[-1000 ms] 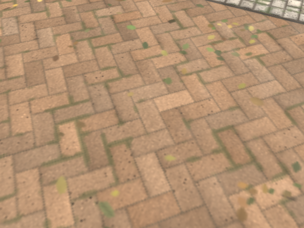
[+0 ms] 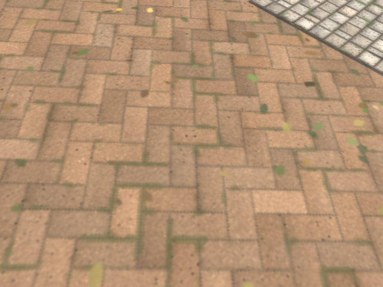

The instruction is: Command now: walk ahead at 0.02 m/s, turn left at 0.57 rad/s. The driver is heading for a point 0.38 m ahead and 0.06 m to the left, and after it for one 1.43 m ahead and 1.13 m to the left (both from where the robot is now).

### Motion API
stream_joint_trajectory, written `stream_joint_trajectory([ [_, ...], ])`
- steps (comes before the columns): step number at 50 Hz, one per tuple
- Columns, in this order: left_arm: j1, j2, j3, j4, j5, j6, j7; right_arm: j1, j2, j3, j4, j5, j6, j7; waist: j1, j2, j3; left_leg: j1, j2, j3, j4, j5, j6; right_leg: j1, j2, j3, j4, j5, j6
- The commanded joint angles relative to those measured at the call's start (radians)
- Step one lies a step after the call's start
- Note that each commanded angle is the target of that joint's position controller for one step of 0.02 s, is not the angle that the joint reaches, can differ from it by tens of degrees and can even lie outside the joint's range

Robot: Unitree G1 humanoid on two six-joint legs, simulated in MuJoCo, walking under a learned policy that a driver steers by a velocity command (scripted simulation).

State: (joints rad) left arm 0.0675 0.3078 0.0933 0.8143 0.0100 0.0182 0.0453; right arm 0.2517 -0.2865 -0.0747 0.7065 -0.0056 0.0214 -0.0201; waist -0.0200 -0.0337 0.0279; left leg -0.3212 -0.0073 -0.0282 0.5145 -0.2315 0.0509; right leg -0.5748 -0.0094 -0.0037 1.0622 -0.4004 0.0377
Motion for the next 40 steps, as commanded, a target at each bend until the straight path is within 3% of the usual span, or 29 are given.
stream_joint_trajectory([
  [1, -0.013, 0.078, 0.024, -0.059, -0.003, -0.019, 0.003, -0.058, -0.147, -0.032, -0.094, 0.006, -0.022, -0.017, 0.034, 0.151, -0.133, 0.172, 0.216, -0.271, -0.181, 0.342, 0.159, -0.073, 0.001, 0.066, 0.055, 0.072, 0.01],
  [4, -0.049, 0.052, 0.01, -0.073, -0.01, -0.026, 0.0, -0.022, -0.166, -0.041, -0.096, 0.014, -0.015, -0.027, 0.009, 0.16, -0.131, 0.238, 0.206, -0.296, -0.163, 0.326, 0.161, -0.072, 0.012, 0.079, -0.122, 0.091, 0.028],
  [7, -0.062, 0.051, 0.004, -0.077, -0.015, -0.031, -0.012, -0.025, -0.187, -0.05, -0.112, 0.012, -0.003, -0.03, -0.004, 0.184, -0.121, 0.205, 0.199, -0.34, -0.157, 0.261, 0.174, 0.008, 0.027, 0.084, -0.252, 0.075, 0.038],
  [10, -0.055, 0.07, 0.007, -0.08, -0.027, -0.044, -0.032, -0.026, -0.184, -0.05, -0.12, 0.019, 0.0, -0.019, -0.017, 0.198, -0.11, 0.129, 0.177, -0.418, -0.213, -0.124, 0.185, 0.101, 0.042, 0.071, -0.367, 0.049, 0.021],
  [12, -0.04, 0.08, 0.011, -0.083, -0.034, -0.063, -0.044, -0.035, -0.183, -0.047, -0.122, 0.022, -0.002, -0.013, -0.007, 0.215, -0.087, 0.089, 0.163, -0.47, -0.226, -0.255, 0.182, 0.17, 0.052, 0.065, -0.457, 0.025, -0.001],
  [14, 0.036, 0.077, 0.016, -0.06, -0.039, -0.085, -0.052, -0.065, -0.169, -0.04, -0.128, 0.027, -0.002, -0.015, 0.046, 0.195, -0.08, 0.03, 0.118, -0.476, -0.19, -0.314, 0.148, 0.325, 0.049, 0.049, -0.648, 0.126, -0.035],
  [15, 0.1, 0.096, 0.026, -0.039, -0.036, -0.092, -0.05, -0.077, -0.144, -0.032, -0.135, 0.027, -0.004, -0.017, 0.075, 0.162, -0.089, -0.062, 0.074, -0.442, -0.127, -0.334, 0.108, 0.468, 0.002, 0.065, -0.714, 0.172, -0.062],
  [16, 0.209, 0.147, 0.038, -0.018, -0.019, -0.093, -0.043, -0.074, -0.076, -0.013, -0.143, 0.023, -0.007, -0.016, 0.099, 0.026, -0.148, -0.222, -0.006, -0.322, 0.119, -0.407, 0.045, 0.659, -0.18, 0.234, -0.748, 0.062, -0.122],
  [17, 0.262, 0.226, 0.048, -0.006, 0.008, -0.094, -0.046, -0.08, -0.056, -0.008, -0.187, 0.034, -0.02, -0.012, 0.087, -0.168, -0.098, -0.474, -0.126, -0.146, 0.341, -0.403, 0.013, 0.702, -0.361, 0.565, -0.846, -0.178, -0.236],
  [18, 0.206, 0.202, 0.046, -0.02, 0.016, -0.107, -0.049, -0.12, -0.133, -0.023, -0.207, 0.029, -0.035, -0.006, 0.072, -0.165, 0.002, -0.564, -0.021, -0.161, 0.479, -0.317, -0.003, 0.61, -0.422, 0.64, -0.879, -0.274, -0.291],
  [19, 0.146, 0.137, 0.029, -0.04, -0.003, -0.11, -0.04, -0.102, -0.171, -0.037, -0.188, 0.027, -0.037, 0.001, 0.054, -0.14, 0.039, -0.582, 0.007, -0.155, 0.532, -0.229, -0.019, 0.593, -0.366, 0.538, -0.885, -0.256, -0.262],
  [20, 0.121, 0.105, 0.018, -0.051, -0.015, -0.109, -0.033, -0.076, -0.166, -0.041, -0.163, 0.023, -0.036, 0.005, 0.046, -0.127, 0.038, -0.579, 0.019, -0.138, 0.562, -0.168, -0.036, 0.601, -0.312, 0.441, -0.884, -0.181, -0.217],
  [22, 0.143, 0.089, 0.008, -0.046, -0.011, -0.108, -0.024, -0.088, -0.129, -0.034, -0.163, 0.022, -0.045, 0.019, 0.061, -0.098, 0.041, -0.575, 0.046, -0.114, 0.609, -0.052, -0.055, 0.589, -0.27, 0.296, -0.896, 0.019, -0.186],
  [24, 0.185, 0.093, 0.007, -0.035, -0.002, -0.114, -0.024, -0.103, -0.088, -0.022, -0.176, 0.029, -0.053, 0.029, 0.076, -0.076, 0.029, -0.562, 0.058, -0.08, 0.618, 0.028, -0.068, 0.576, -0.246, 0.182, -0.905, 0.163, -0.187],
  [28, 0.218, 0.12, 0.009, -0.026, -0.002, -0.11, -0.03, -0.168, -0.06, -0.007, -0.215, 0.031, -0.054, 0.043, 0.102, -0.074, 0.046, -0.521, 0.084, -0.029, 0.46, 0.136, -0.086, 0.558, -0.231, 0.037, -0.914, 0.312, -0.192],
  [33, 0.282, 0.163, 0.014, 0.005, -0.029, -0.101, -0.041, -0.26, -0.023, 0.014, -0.249, 0.034, -0.062, 0.071, 0.126, -0.059, 0.097, -0.373, 0.074, 0.053, 0.206, 0.134, -0.039, 0.548, -0.261, -0.045, -0.924, 0.368, -0.188],
  [34, 0.291, 0.173, 0.017, 0.013, -0.037, -0.098, -0.045, -0.264, -0.029, 0.013, -0.253, 0.034, -0.063, 0.074, 0.117, -0.061, 0.101, -0.342, 0.063, 0.066, 0.171, 0.102, -0.02, 0.565, -0.275, -0.05, -0.916, 0.422, -0.189],
  [35, 0.283, 0.185, 0.019, 0.017, -0.041, -0.092, -0.047, -0.251, -0.045, 0.005, -0.254, 0.029, -0.065, 0.076, 0.091, -0.068, 0.094, -0.285, 0.036, 0.084, 0.13, 0.067, 0.002, 0.582, -0.277, -0.068, -0.864, 0.614, -0.18],
  [36, 0.281, 0.201, 0.022, 0.021, -0.044, -0.087, -0.045, -0.2, -0.073, -0.01, -0.244, 0.02, -0.066, 0.075, 0.049, -0.087, 0.044, -0.178, -0.008, 0.11, 0.096, 0.051, 0.025, 0.601, -0.271, -0.091, -0.764, 0.887, -0.164],
  [37, 0.27, 0.206, 0.02, 0.022, -0.047, -0.082, -0.042, -0.059, -0.113, -0.034, -0.205, 0.014, -0.066, 0.071, -0.038, -0.083, -0.048, 0.022, -0.05, 0.129, 0.018, 0.138, 0.058, 0.587, -0.245, -0.131, -0.593, 1.072, -0.134],
  [38, 0.282, 0.18, 0.009, 0.017, -0.041, -0.09, -0.038, 0.071, -0.16, -0.057, -0.167, 0.01, -0.06, 0.057, -0.102, -0.062, -0.133, 0.272, -0.05, 0.099, -0.008, 0.284, 0.08, 0.461, -0.206, -0.158, -0.402, 1.036, -0.092],
  [39, 0.287, 0.085, -0.024, -0.028, 0.014, -0.101, -0.041, 0.196, -0.246, -0.071, -0.144, 0.002, -0.048, 0.03, -0.113, 0.148, -0.289, 0.614, 0.185, -0.185, 0.075, 0.655, 0.14, 0.18, -0.123, -0.16, -0.053, 0.35, -0.037],
  [40, 0.418, 0.043, -0.052, -0.014, -0.002, -0.114, -0.057, 0.145, -0.28, -0.054, -0.166, -0.012, -0.052, 0.034, -0.03, 0.348, -0.529, 0.781, 0.468, -0.652, -0.038, 0.749, 0.356, -0.007, 0.012, -0.006, 0.279, -0.278, 0.005],
])
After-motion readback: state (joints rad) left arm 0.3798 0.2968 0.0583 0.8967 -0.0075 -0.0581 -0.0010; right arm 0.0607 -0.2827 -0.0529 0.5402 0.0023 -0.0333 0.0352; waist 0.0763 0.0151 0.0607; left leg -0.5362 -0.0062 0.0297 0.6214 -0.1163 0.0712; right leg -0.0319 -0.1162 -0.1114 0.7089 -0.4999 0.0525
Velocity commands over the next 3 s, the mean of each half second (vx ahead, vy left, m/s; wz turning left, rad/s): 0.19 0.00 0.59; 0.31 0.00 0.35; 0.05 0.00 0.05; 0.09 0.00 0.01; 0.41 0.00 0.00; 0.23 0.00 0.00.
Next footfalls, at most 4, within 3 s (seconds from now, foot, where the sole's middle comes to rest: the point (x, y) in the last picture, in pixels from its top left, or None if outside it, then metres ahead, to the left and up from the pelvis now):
0.32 right None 0.08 -0.14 -0.78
0.76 left None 0.27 0.25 -0.78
1.18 right None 0.43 0.06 -0.78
2.54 left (59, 221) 0.69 0.44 -0.78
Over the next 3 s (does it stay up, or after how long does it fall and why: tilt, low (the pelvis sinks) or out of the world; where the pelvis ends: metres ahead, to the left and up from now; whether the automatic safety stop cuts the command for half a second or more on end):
stays up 0.73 0.34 0.00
